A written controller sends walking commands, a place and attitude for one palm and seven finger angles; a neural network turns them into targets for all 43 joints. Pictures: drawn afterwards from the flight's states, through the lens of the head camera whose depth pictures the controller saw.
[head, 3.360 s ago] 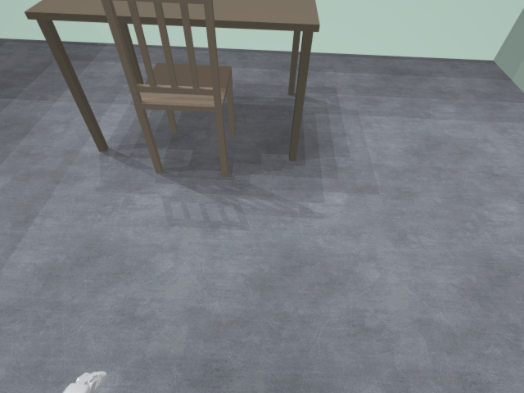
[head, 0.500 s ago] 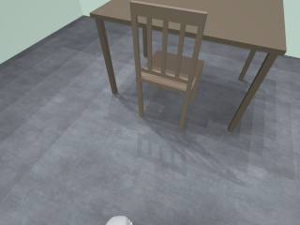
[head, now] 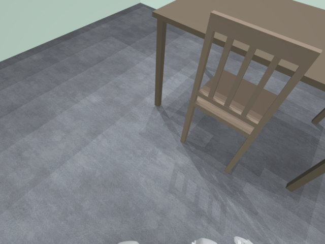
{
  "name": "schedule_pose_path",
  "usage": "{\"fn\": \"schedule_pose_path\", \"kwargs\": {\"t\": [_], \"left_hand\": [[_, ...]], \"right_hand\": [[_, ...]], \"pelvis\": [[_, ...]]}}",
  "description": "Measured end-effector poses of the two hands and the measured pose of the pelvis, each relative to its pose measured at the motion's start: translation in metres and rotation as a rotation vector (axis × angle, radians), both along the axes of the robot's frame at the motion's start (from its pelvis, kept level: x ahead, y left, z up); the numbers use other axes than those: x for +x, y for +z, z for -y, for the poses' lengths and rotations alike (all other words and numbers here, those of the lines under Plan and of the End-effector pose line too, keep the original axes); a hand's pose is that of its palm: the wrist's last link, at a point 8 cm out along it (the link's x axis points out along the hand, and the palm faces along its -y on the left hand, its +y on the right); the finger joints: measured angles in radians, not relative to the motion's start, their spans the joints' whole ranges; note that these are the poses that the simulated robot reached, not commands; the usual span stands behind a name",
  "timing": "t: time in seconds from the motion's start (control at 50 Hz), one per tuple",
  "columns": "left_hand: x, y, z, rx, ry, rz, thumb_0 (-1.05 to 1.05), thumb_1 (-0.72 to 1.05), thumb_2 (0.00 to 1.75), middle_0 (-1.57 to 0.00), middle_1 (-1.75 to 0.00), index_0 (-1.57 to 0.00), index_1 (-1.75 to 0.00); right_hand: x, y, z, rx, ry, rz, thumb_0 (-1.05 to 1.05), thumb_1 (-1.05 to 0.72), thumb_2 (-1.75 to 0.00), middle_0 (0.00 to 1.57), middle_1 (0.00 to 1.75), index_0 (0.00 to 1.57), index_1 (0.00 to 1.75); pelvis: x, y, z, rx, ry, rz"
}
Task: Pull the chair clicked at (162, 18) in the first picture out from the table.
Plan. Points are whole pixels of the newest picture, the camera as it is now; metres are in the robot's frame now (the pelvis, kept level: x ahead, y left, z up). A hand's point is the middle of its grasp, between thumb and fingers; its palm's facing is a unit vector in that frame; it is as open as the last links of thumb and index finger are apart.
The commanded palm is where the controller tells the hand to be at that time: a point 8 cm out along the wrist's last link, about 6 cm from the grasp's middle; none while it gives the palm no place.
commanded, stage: turn to face it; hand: left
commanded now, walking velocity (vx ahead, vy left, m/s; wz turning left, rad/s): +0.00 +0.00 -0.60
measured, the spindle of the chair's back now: (238, 80) +0.78 -0.25 -0.08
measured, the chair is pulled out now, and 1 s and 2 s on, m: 0.00 0.00 0.00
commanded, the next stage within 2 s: take the last steps up to it in 0.92 s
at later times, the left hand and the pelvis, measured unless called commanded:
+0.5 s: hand (124, 217) +0.20 +0.13 -0.16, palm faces -0.19 -0.95 -0.26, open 7.3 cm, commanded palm none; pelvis +0.09 -0.05 +0.00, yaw -15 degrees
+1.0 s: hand (122, 189) +0.28 +0.15 -0.16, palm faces -0.43 -0.88 -0.21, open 7.3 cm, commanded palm none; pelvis +0.11 +0.00 +0.01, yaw -30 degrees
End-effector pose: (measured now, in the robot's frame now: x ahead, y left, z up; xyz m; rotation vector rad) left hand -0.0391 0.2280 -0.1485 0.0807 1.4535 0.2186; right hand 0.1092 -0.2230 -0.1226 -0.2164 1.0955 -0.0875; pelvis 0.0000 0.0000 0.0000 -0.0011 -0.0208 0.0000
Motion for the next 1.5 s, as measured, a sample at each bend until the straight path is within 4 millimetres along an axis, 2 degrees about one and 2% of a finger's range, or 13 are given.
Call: {"fn": "schedule_pose_path", "kwargs": {"t": [0.14, 0.24, 0.34, 0.44, 0.62, 0.74, 0.86, 1.04, 1.14, 1.24, 1.3, 1.36, 1.5], "left_hand": [[0.111, 0.013, 0.000, 0.010, -0.088, 0.152, 0.00, 0.91, 0.90, -0.20, -0.30, -0.20, -0.30], [0.167, 0.016, 0.016, 0.008, -0.167, 0.182, 0.00, 0.91, 0.90, -0.20, -0.30, -0.20, -0.30], [0.214, 0.012, 0.037, 0.034, -0.275, 0.198, 0.00, 0.91, 0.90, -0.20, -0.30, -0.20, -0.30], [0.237, 0.017, 0.050, 0.058, -0.319, 0.214, 0.00, 0.91, 0.90, -0.20, -0.30, -0.20, -0.30], [0.264, 0.023, 0.048, 0.043, -0.407, 0.179, 0.00, 0.91, 0.90, -0.20, -0.30, -0.21, -0.30], [0.296, 0.011, 0.032, 0.006, -0.455, 0.212, 0.00, 0.91, 0.90, -0.20, -0.30, -0.21, -0.30], [0.326, 0.012, 0.024, -0.021, -0.522, 0.234, 0.00, 0.91, 0.90, -0.20, -0.30, -0.20, -0.30], [0.334, 0.021, 0.036, -0.009, -0.621, 0.192, 0.00, 0.91, 0.90, -0.20, -0.30, -0.20, -0.30], [0.330, 0.023, 0.067, -0.009, -0.699, 0.184, 0.00, 0.91, 0.90, -0.20, -0.30, -0.20, -0.30], [0.320, 0.027, 0.098, -0.015, -0.716, 0.233, 0.00, 0.91, 0.90, -0.20, -0.30, -0.20, -0.30], [0.307, 0.032, 0.102, -0.006, -0.685, 0.222, 0.00, 0.92, 0.90, -0.20, -0.30, -0.21, -0.30], [0.293, 0.031, 0.102, 0.002, -0.680, 0.169, 0.00, 0.92, 0.90, -0.20, -0.30, -0.21, -0.30], [0.266, 0.020, 0.102, -0.015, -0.645, 0.017, 0.00, 0.92, 0.90, -0.20, -0.30, -0.20, -0.30]], "right_hand": [[-0.006, 0.008, 0.017, -0.024, -0.114, -0.041, -0.01, -0.94, -0.89, 0.21, 0.30, 0.21, 0.30], [-0.021, -0.005, 0.029, 0.000, -0.203, -0.108, 0.00, -0.92, -0.89, 0.21, 0.30, 0.21, 0.30], [-0.041, -0.030, 0.047, 0.040, -0.307, -0.179, 0.00, -0.91, -0.89, 0.21, 0.30, 0.21, 0.30], [-0.050, -0.032, 0.064, 0.037, -0.364, -0.245, 0.01, -0.91, -0.89, 0.20, 0.30, 0.20, 0.30], [-0.020, -0.006, 0.075, -0.006, -0.428, -0.126, 0.01, -0.91, -0.89, 0.20, 0.30, 0.20, 0.30], [-0.008, 0.006, 0.059, -0.058, -0.470, -0.038, 0.01, -0.91, -0.89, 0.20, 0.30, 0.20, 0.30], [-0.031, 0.020, 0.029, -0.072, -0.527, -0.051, 0.01, -0.91, -0.89, 0.20, 0.30, 0.21, 0.30], [-0.083, 0.010, -0.003, -0.001, -0.637, -0.147, 0.01, -0.90, -0.89, 0.21, 0.30, 0.21, 0.30], [-0.128, -0.008, -0.011, 0.067, -0.717, -0.214, 0.01, -0.90, -0.89, 0.21, 0.30, 0.21, 0.30], [-0.166, -0.026, -0.007, 0.123, -0.757, -0.305, 0.01, -0.90, -0.89, 0.21, 0.30, 0.21, 0.30], [-0.167, -0.020, 0.004, 0.132, -0.758, -0.317, 0.01, -0.91, -0.89, 0.20, 0.30, 0.20, 0.30], [-0.155, -0.014, 0.020, 0.122, -0.763, -0.283, 0.01, -0.91, -0.89, 0.20, 0.30, 0.20, 0.30], [-0.099, -0.010, 0.054, 0.098, -0.738, -0.224, 0.01, -0.91, -0.89, 0.20, 0.30, 0.20, 0.30]], "pelvis": [[0.039, 0.011, 0.002, 0.000, -0.057, 0.012], [0.061, 0.007, 0.013, 0.007, -0.121, 0.014], [0.081, -0.008, 0.035, 0.015, -0.193, 0.007], [0.086, -0.006, 0.046, -0.001, -0.232, -0.008], [0.096, 0.007, 0.038, 0.013, -0.334, -0.033], [0.104, 0.000, 0.013, -0.010, -0.394, -0.029], [0.110, 0.007, -0.001, -0.015, -0.464, -0.011], [0.108, 0.013, -0.002, -0.012, -0.538, -0.019], [0.100, 0.008, 0.011, 0.004, -0.579, -0.018], [0.098, 0.002, 0.032, 0.001, -0.582, -0.010], [0.103, 0.009, 0.044, 0.009, -0.589, -0.006], [0.110, 0.013, 0.055, 0.010, -0.592, -0.004], [0.137, 0.011, 0.072, -0.004, -0.596, -0.013]]}}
